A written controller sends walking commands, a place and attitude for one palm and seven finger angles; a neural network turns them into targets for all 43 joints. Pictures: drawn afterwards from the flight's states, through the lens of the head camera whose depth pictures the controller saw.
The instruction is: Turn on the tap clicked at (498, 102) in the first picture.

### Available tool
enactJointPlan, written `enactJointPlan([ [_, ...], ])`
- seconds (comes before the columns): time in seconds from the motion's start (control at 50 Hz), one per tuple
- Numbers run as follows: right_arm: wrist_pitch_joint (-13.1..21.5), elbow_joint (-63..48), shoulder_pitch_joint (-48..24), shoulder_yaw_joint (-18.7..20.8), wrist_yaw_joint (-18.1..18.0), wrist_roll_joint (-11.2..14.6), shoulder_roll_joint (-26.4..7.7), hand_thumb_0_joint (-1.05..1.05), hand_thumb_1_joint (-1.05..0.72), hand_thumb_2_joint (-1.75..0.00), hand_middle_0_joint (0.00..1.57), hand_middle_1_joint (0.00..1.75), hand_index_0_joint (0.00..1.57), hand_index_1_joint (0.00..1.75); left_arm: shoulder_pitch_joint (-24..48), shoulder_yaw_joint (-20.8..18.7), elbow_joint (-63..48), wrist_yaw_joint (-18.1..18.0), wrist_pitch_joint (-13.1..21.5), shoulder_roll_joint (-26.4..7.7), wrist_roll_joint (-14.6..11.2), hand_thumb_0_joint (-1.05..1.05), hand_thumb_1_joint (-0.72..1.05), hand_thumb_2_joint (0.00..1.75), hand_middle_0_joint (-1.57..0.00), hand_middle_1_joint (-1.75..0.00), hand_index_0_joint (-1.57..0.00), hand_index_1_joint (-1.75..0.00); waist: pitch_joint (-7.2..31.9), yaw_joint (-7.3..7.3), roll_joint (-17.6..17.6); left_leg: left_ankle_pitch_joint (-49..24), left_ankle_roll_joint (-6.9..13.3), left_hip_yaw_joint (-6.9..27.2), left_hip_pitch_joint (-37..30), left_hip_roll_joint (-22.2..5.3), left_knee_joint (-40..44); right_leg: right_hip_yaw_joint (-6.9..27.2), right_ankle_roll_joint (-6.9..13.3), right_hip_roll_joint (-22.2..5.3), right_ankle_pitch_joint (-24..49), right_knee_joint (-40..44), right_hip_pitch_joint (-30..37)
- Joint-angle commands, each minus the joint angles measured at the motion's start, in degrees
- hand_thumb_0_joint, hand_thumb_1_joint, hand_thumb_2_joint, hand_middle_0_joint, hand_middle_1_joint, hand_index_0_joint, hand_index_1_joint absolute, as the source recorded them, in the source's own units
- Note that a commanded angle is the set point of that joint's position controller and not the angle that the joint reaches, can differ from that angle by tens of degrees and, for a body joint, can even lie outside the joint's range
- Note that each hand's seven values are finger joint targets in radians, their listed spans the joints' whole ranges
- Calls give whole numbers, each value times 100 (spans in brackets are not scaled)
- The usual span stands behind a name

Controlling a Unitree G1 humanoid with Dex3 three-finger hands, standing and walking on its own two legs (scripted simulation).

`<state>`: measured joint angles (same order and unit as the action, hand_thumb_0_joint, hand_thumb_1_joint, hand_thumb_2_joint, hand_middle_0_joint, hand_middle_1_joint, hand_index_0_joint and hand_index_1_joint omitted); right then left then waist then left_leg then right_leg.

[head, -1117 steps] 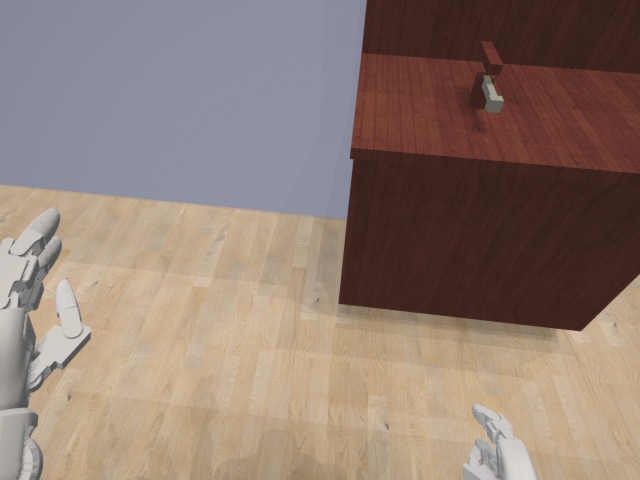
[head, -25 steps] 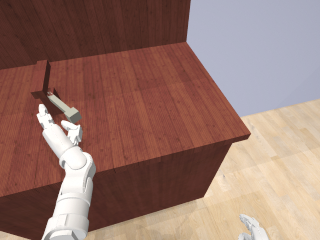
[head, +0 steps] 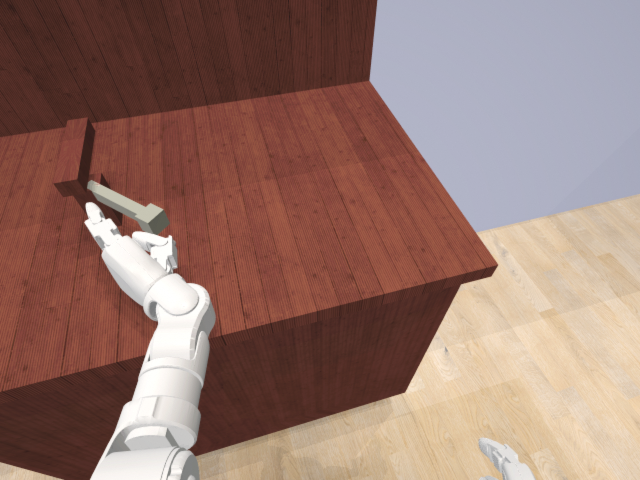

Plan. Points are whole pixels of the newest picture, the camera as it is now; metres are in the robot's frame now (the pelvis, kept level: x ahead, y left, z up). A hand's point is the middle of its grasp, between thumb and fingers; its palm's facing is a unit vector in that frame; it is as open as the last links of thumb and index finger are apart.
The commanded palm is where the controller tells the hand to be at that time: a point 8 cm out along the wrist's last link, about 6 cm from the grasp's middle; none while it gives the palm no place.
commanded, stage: push the lever round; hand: left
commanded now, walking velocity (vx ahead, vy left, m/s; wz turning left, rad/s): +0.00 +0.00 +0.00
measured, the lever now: (152, 220) +0.42 +0.25 +0.09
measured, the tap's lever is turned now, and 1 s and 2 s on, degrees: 44 69 86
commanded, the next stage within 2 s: lift the hand up off the lever in 1.02 s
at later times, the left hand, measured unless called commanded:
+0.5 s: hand (190, 224) +0.43 +0.20 +0.07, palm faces +0.84 -0.54 -0.11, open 7.6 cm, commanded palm +0.37 +0.22 +0.08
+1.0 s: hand (197, 217) +0.44 +0.20 +0.07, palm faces +0.85 -0.52 -0.10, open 8.0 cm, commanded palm +0.40 +0.22 +0.08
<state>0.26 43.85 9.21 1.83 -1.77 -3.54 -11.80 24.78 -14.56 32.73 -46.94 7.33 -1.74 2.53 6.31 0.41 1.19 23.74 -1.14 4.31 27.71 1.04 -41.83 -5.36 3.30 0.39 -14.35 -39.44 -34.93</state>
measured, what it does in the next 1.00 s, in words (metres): stands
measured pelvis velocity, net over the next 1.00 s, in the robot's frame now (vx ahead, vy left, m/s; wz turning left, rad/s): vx -0.01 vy -0.01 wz -0.01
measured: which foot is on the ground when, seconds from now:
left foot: down 0.00-1.00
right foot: down 0.00-1.00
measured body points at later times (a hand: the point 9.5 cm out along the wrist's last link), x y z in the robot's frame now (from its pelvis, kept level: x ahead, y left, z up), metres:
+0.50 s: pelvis +0.00 -0.01 +0.00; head +0.05 -0.01 +0.44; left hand +0.38 +0.23 +0.08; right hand +0.11 -0.26 -0.13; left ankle -0.03 +0.13 -0.71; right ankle +0.05 -0.08 -0.71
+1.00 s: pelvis -0.01 -0.01 -0.01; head +0.05 -0.01 +0.44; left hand +0.39 +0.22 +0.08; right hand +0.09 -0.26 -0.14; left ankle -0.03 +0.13 -0.71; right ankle +0.05 -0.08 -0.71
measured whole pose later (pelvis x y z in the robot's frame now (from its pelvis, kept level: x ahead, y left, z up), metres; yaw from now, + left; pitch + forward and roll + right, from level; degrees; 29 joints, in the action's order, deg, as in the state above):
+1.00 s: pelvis -0.01 -0.01 -0.01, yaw -1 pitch +14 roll +1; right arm 1.2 45.8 11.9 2.4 1.1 -5.4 -11.6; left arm 41.3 -23.6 50.8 -54.4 9.8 -4.4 7.4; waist 7.9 4.2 0.5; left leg 24.3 -1.8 3.9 34.3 0.4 -44.9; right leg -5.2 4.1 1.0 -14.5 -42.4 -41.8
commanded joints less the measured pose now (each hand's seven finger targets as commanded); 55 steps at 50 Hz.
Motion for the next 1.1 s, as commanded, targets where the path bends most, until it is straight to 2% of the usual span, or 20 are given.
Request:
enactJointPlan([
  [0.0, 207, -653, -330, 220, -30, -41, -682, 0, -90, -90, 20, 30, 20, 30, 2573, 235, -1027, -97, 333, -609, 268, 0, 90, 90, -15, -15, -15, -15, 1654, 196, -256, -1207, 73, -280, 290, 7, 495, 372, -184, -215, 387, 552, 1784],
  [0.04, 209, -611, -317, 247, -17, -63, -693, 0, -90, -90, 20, 30, 20, 30, 2521, 90, -955, -176, 324, -705, 327, 0, 90, 90, -15, -15, -15, -15, 1729, 116, -18, -1228, 35, -261, 295, 11, 500, 352, -155, -195, 385, 506, 1769],
  [0.12, 194, -573, -263, 234, 34, -84, -674, 0, -90, -90, 20, 30, 20, 30, 2836, 104, -512, -302, 278, -619, 337, 0, 90, 90, -15, -15, -15, -15, 1698, 218, -374, -1070, 83, -291, 468, 16, 446, 370, -207, -230, 258, 562, 1766],
  [0.22, 190, -520, -143, 252, 106, -126, -666, 0, -90, -90, 20, 30, 20, 30, 3181, 15, -260, -453, 259, -603, 421, 0, 90, 90, -15, -15, -15, -15, 1885, 241, -257, -1224, 80, -318, 484, 26, 385, 354, -204, -219, 489, 473, 1776],
  [0.24, 181, -477, -103, 275, 99, -146, -711, 0, -90, -90, 20, 30, 20, 30, 3019, -366, -103, -511, 235, -932, 453, 0, 90, 90, -15, -15, -15, -15, 1894, 139, -254, -1266, 79, -299, 571, 40, 397, 354, -186, -199, 560, 451, 1835],
  [0.3, 161, -514, -16, 274, 153, -157, -670, 0, -90, -90, 20, 30, 20, 30, 3222, -248, -104, -531, 232, -799, 480, 0, 90, 90, -15, -15, -15, -15, 2080, 219, -353, -1415, 94, -359, 589, 36, 322, 380, -228, -239, 900, 384, 1948],
  [0.34, 138, -486, 40, 309, 147, -163, -719, 0, -90, -90, 20, 30, 20, 30, 3060, -617, -45, -556, 232, -1167, 528, 0, 90, 90, -15, -15, -15, -15, 2113, 145, -323, -1478, 94, -348, 658, 31, 320, 401, -218, -226, 1034, 359, 2033],
  [0.44, 137, -505, 117, 339, 181, -156, -721, 0, -90, -90, 20, 30, 20, 30, 3211, -560, -194, -545, 289, -1144, 585, 0, 90, 90, -15, -15, -15, -15, 2175, 195, -188, -1530, 110, -391, 622, 29, 292, 431, -222, -220, 1181, 330, 2030],
  [0.5, 176, -511, 179, 330, 220, -168, -679, 0, -90, -90, 20, 30, 20, 30, 3307, -228, -203, -515, 330, -795, 584, 0, 90, 90, -15, -15, -15, -15, 2144, 285, -195, -1557, 106, -400, 558, 25, 278, 365, -220, -189, 1153, 285, 1913],
  [0.54, 188, -469, 183, 351, 194, -164, -735, 0, -90, -90, 20, 30, 20, 30, 3291, -552, -175, -542, 350, -1146, 570, 0, 90, 90, -15, -15, -15, -15, 2079, 245, -242, -1417, 114, -374, 640, 24, 298, 393, -218, -182, 963, 338, 1903],
  [0.58, 213, -485, 191, 335, 226, -163, -695, 0, -90, -90, 20, 30, 20, 30, 3486, -238, -256, -518, 382, -826, 567, 0, 90, 90, -15, -15, -15, -15, 2142, 304, -138, -1442, 110, -392, 571, 37, 292, 379, -215, -187, 991, 305, 1864],
  [0.64, 239, -413, 207, 356, 212, -175, -747, 0, -90, -90, 20, 30, 20, 30, 3435, -501, -49, -548, 379, -1105, 583, 0, 90, 90, -15, -15, -15, -15, 2047, 289, -123, -1269, 114, -373, 667, 37, 281, 386, -212, -163, 731, 329, 1737],
  [0.68, 254, -417, 210, 323, 226, -171, -711, 0, -90, -90, 20, 30, 20, 30, 3742, -241, 25, -534, 407, -892, 597, 0, 90, 90, -15, -15, -15, -15, 1933, 397, -174, -1152, 135, -390, 682, 40, 283, 387, -232, -181, 605, 358, 1647],
  [0.74, 260, -359, 245, 344, 210, -183, -763, 0, -90, -90, 20, 30, 20, 30, 3826, -578, 136, -601, 448, -1278, 649, 0, 90, 90, -15, -15, -15, -15, 2066, 346, -137, -1038, 145, -370, 750, 51, 277, 433, -222, -170, 457, 368, 1668],
  [0.76, 256, -387, 257, 321, 228, -184, -730, 0, -90, -90, 20, 30, 20, 30, 3955, -316, 142, -581, 456, -1030, 661, 0, 90, 90, -15, -15, -15, -15, 2073, 427, -95, -1049, 139, -375, 698, 46, 293, 396, -228, -169, 471, 327, 1609],
  [0.9, 256, -346, 362, 313, 231, -200, -758, 0, -90, -90, 20, 30, 20, 30, 4341, -554, 540, -621, 523, -1362, 718, 0, 90, 90, -15, -15, -15, -15, 2121, 510, -263, -912, 184, -412, 923, 58, 205, 481, -278, -191, 442, 337, 1618],
  [0.94, 248, -309, 400, 332, 212, -210, -797, 0, -90, -90, 20, 30, 20, 30, 4264, -950, 660, -662, 540, -1791, 761, 0, 90, 90, -15, -15, -15, -15, 2170, 403, -225, -862, 195, -395, 1047, 74, 203, 538, -270, -190, 430, 338, 1705],
  [0.98, 229, -335, 401, 307, 218, -188, -763, 0, -90, -90, 20, 30, 20, 30, 4503, -675, 761, -628, 552, -1574, 791, 0, 90, 90, -15, -15, -15, -15, 2050, 544, -266, -699, 207, -405, 1066, 53, 226, 532, -295, -202, 212, 385, 1587],
  [1.04, 242, -289, 446, 327, 207, -203, -810, 0, -90, -90, 20, 30, 20, 30, 4613, -965, 877, -690, 611, -1929, 842, 0, 90, 90, -15, -15, -15, -15, 2099, 509, -135, -582, 235, -399, 1109, 69, 194, 579, -282, -178, 49, 402, 1519],
  [1.08, 243, -314, 508, 311, 226, -201, -790, 0, -90, -90, 20, 30, 20, 30, 4784, -765, 988, -670, 634, -1753, 871, 0, 90, 90, -15, -15, -15, -15, 2093, 603, -156, -597, 234, -396, 1133, 58, 199, 547, -287, -179, 97, 360, 1485],
])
